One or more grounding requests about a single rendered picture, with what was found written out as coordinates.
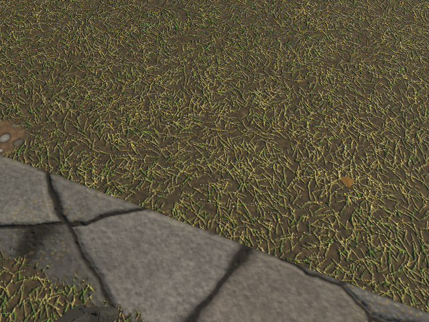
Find robot left hand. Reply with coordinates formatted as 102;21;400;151
54;305;119;322

